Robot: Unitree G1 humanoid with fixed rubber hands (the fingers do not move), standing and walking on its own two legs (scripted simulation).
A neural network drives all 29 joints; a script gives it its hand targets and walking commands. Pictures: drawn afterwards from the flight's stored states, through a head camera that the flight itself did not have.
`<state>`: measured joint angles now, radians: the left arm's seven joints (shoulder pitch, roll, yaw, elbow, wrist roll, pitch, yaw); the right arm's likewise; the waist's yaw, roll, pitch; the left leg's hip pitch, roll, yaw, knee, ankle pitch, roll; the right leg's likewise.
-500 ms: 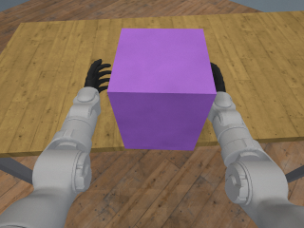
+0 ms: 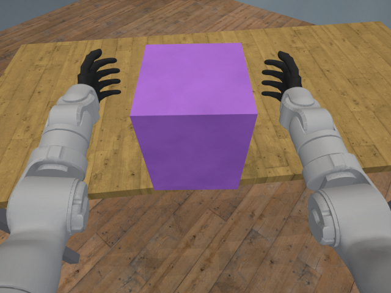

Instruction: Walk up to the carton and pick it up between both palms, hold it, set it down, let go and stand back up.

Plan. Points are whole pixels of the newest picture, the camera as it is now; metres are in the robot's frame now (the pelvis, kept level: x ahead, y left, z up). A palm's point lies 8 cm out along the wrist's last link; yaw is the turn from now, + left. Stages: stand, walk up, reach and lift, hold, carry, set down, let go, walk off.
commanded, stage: set down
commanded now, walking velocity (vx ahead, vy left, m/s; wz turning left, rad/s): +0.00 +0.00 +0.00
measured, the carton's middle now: (194, 121) +0.47 +0.01 +0.08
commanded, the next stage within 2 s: none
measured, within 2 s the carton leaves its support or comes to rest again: neither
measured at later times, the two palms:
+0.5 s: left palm (62, 53) +0.46 +0.22 +0.26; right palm (310, 51) +0.45 -0.18 +0.25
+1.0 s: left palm (69, 109) +0.41 +0.23 +0.18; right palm (302, 106) +0.40 -0.18 +0.18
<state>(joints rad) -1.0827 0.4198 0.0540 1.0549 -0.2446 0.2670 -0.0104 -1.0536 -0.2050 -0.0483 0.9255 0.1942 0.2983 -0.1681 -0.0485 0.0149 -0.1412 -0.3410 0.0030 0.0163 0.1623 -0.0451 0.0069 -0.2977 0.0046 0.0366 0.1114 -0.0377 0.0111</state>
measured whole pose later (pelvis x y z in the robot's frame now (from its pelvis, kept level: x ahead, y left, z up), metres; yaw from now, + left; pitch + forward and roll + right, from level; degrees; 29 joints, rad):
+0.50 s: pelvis +0.00 +0.00 +0.00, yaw +0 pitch +11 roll -1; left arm -1.25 0.54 -0.05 0.99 -0.37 0.53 0.01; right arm -1.26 -0.32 -0.02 0.98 0.33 0.50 -0.16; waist -0.06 0.00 -0.15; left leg -0.32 0.00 0.00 0.18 -0.05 0.01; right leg -0.26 0.01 0.03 0.10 -0.03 0.01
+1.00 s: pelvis +0.00 +0.00 +0.00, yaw +1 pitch +4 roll +0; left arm -0.81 0.40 0.13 0.58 -0.20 0.55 -0.05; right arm -0.79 -0.22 -0.07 0.54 0.24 0.49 -0.20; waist -0.03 -0.01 -0.07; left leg -0.17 0.00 0.00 0.14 -0.05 0.00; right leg -0.12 0.00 0.03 0.09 -0.05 0.01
